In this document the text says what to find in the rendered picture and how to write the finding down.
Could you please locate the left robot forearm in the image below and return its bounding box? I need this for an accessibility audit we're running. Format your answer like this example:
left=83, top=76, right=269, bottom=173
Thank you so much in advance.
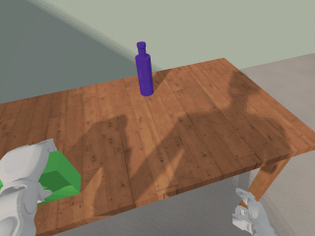
left=0, top=180, right=39, bottom=236

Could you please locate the table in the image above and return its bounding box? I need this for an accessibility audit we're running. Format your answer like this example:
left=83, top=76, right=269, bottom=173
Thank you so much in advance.
left=0, top=57, right=315, bottom=236

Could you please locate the robot right hand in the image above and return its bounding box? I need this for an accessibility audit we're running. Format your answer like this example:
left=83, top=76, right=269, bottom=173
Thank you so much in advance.
left=232, top=188, right=271, bottom=234

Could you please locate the sponge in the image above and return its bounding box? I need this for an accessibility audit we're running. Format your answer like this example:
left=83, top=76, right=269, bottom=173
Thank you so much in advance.
left=0, top=150, right=81, bottom=206

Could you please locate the robot left hand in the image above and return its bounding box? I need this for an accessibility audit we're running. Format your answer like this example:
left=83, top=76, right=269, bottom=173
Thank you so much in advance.
left=0, top=139, right=57, bottom=204

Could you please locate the right robot forearm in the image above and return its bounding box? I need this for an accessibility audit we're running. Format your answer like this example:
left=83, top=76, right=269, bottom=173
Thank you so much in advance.
left=252, top=223, right=278, bottom=236

